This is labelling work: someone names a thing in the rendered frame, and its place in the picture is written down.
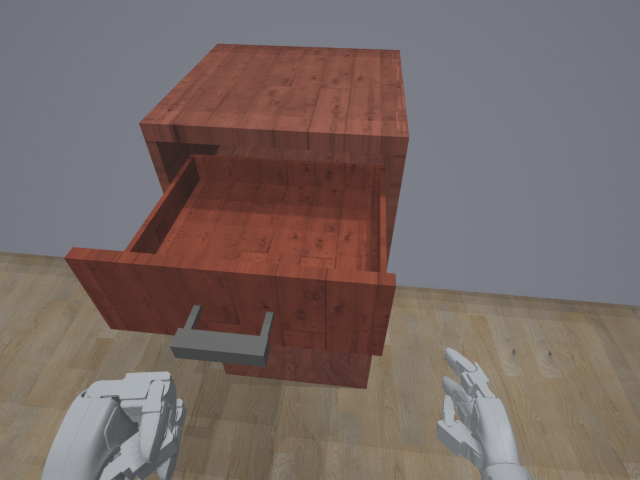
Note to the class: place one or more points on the drawer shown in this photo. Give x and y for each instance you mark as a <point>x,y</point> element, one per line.
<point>241,236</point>

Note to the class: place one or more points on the robot right hand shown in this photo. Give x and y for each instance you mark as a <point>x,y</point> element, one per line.
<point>479,409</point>

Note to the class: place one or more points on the cabinet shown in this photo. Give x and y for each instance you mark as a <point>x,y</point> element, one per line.
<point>338,105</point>

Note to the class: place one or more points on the robot left hand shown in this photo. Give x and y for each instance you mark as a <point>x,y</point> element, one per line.
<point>136,416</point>

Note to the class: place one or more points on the handle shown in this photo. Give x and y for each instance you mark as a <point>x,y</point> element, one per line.
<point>220,346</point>

